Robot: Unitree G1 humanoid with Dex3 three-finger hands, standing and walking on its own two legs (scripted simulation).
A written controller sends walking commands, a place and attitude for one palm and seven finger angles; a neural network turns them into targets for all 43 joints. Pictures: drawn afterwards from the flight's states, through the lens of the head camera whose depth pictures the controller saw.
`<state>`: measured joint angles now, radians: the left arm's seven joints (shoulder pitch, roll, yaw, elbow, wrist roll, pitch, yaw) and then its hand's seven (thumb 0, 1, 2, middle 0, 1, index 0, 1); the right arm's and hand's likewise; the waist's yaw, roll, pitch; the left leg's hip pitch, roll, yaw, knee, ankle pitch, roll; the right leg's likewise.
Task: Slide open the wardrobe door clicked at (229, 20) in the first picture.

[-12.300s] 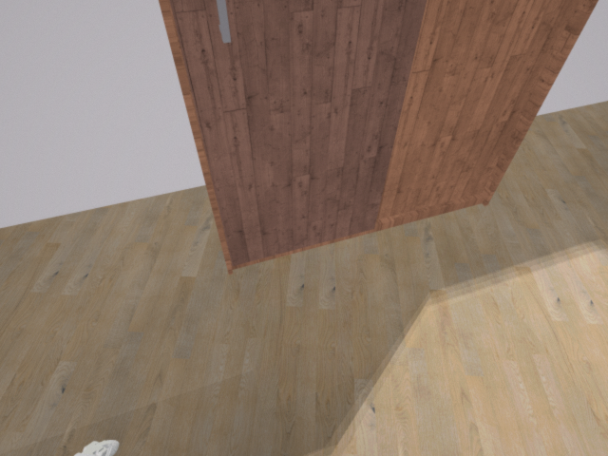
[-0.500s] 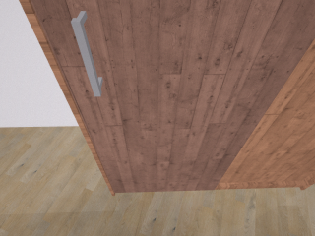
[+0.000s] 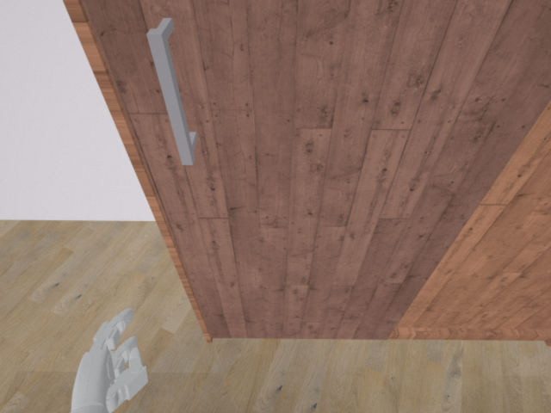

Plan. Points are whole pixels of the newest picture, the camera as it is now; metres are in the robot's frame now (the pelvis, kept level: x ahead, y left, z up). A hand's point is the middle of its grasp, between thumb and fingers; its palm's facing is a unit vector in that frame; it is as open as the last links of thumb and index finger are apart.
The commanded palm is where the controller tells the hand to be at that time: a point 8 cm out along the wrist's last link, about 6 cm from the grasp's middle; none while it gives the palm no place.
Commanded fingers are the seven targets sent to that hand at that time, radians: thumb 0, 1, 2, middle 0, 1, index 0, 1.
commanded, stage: raise the hand with hooked fingers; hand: left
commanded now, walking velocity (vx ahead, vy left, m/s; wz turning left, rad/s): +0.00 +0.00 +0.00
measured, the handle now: (178, 98) +0.45 +0.16 +0.24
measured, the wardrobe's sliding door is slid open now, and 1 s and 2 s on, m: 0.00 0.00 0.00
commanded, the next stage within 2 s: move the hooked fingers beside the handle in 1.96 s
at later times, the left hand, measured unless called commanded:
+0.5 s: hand (112, 346) +0.19 +0.22 +0.05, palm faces +0.05 -0.99 -0.09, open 9.9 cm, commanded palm +0.16 +0.27 +0.07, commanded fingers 0.00 0.13 0.57 -0.25 -0.80 -0.25 -0.80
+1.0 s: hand (36, 275) +0.22 +0.27 +0.16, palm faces +0.12 -0.99 -0.11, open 12.9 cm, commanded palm +0.19 +0.31 +0.17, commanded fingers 0.00 -0.45 0.32 -0.30 -1.17 -0.30 -1.17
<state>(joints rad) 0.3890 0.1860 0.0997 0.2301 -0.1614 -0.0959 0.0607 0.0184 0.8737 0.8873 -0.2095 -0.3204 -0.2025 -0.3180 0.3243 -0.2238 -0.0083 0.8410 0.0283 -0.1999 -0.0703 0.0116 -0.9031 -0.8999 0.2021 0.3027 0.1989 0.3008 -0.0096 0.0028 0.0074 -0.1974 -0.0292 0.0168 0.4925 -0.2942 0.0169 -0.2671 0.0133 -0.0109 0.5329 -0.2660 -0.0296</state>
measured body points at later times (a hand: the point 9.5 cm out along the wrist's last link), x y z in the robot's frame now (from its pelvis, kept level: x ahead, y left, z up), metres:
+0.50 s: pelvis -0.01 +0.00 -0.04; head +0.01 +0.00 +0.41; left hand +0.18 +0.27 +0.06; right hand +0.20 -0.20 -0.10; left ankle -0.02 +0.11 -0.74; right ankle +0.01 -0.10 -0.74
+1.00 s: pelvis +0.00 +0.01 -0.01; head -0.02 +0.00 +0.44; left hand +0.21 +0.32 +0.17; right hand +0.21 -0.21 -0.06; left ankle -0.02 +0.11 -0.74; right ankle +0.01 -0.10 -0.74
